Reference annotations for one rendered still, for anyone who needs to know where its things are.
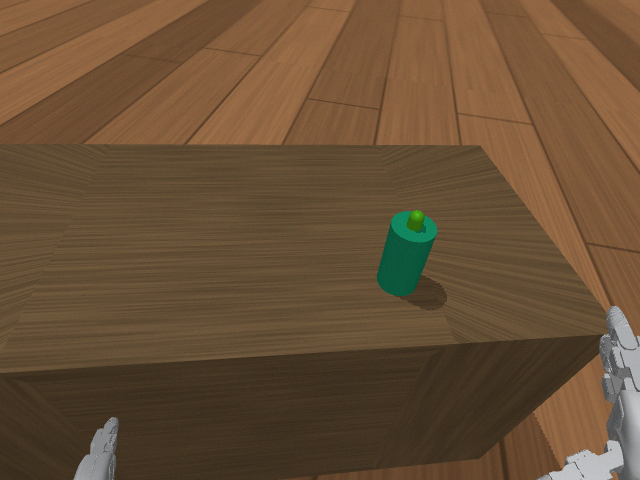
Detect bottle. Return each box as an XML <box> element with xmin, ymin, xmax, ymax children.
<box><xmin>377</xmin><ymin>210</ymin><xmax>437</xmax><ymax>296</ymax></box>

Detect left robot hand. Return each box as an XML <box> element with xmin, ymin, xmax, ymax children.
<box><xmin>73</xmin><ymin>417</ymin><xmax>119</xmax><ymax>480</ymax></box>

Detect right robot hand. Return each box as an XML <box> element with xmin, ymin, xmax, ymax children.
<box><xmin>535</xmin><ymin>306</ymin><xmax>640</xmax><ymax>480</ymax></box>

